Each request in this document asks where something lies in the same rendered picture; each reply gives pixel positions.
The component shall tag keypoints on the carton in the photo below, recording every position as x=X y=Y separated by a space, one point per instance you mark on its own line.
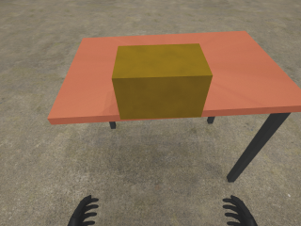
x=161 y=81

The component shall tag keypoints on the robot left hand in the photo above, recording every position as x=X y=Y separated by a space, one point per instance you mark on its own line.
x=79 y=214

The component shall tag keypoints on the table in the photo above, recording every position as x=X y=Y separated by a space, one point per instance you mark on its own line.
x=246 y=81

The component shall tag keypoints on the robot right hand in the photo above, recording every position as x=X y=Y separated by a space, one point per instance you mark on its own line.
x=243 y=214

